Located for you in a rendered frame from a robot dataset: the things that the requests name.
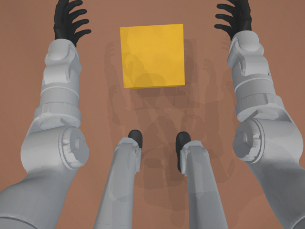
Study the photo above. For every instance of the carton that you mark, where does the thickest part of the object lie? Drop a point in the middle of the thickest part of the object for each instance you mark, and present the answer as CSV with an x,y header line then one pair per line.
x,y
152,56

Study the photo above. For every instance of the left robot foot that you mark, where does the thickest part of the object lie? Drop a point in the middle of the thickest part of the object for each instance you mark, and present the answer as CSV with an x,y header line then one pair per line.
x,y
137,136

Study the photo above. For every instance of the left robot hand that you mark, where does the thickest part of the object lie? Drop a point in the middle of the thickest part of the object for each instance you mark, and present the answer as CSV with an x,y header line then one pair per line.
x,y
63,27

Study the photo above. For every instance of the robot right shin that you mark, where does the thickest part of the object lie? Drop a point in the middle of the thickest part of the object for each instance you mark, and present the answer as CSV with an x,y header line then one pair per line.
x,y
195,143

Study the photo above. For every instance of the right robot forearm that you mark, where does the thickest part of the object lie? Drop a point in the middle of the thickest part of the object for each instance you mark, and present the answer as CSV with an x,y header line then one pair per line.
x,y
253,84

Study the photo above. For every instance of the right robot hand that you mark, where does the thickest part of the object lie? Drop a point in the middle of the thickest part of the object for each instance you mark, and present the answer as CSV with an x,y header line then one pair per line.
x,y
241,20

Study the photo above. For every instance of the right robot upper arm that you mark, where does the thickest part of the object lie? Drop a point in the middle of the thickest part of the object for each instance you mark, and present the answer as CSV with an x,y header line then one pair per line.
x,y
272,149

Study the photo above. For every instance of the left robot forearm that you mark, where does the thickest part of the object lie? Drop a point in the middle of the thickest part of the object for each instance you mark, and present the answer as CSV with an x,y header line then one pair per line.
x,y
60,90

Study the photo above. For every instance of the left robot upper arm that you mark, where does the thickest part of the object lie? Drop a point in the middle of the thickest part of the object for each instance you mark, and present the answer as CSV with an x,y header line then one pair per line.
x,y
51,159

